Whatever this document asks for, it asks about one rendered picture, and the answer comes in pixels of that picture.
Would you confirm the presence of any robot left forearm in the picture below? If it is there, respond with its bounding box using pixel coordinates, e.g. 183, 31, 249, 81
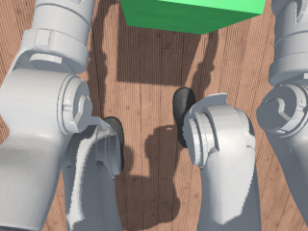
0, 0, 95, 118

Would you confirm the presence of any robot right upper arm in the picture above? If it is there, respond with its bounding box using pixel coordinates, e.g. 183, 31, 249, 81
256, 83, 308, 227

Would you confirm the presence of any robot left upper arm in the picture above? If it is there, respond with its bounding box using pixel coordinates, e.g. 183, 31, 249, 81
0, 67, 92, 231

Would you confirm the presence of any right robot foot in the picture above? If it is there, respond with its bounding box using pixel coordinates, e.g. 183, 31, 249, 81
172, 87, 196, 148

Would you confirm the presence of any robot right forearm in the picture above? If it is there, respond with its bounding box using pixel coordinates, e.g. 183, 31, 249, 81
268, 0, 308, 88

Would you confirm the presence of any carton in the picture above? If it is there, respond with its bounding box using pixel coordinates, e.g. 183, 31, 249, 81
120, 0, 266, 35

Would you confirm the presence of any robot left shin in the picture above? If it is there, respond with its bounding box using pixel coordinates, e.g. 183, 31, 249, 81
61, 115, 114, 173

